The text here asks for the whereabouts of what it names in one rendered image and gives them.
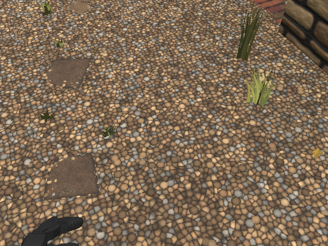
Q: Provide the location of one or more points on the left robot hand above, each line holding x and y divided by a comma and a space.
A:
50, 229

